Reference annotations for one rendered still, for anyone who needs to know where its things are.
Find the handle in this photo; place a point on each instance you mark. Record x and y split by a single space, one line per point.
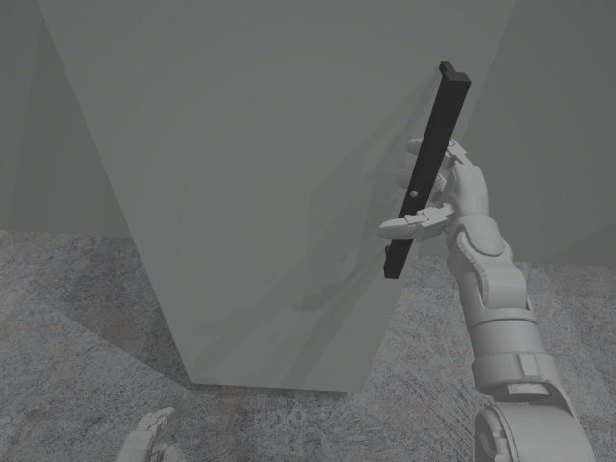
445 112

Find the robot right hand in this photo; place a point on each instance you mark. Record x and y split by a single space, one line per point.
465 192

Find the robot right forearm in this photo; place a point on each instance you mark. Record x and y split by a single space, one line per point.
510 359

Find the robot left hand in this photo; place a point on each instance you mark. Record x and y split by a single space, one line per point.
138 445

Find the right robot upper arm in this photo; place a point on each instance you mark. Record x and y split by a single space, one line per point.
528 433

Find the fridge door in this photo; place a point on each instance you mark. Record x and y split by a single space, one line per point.
254 148

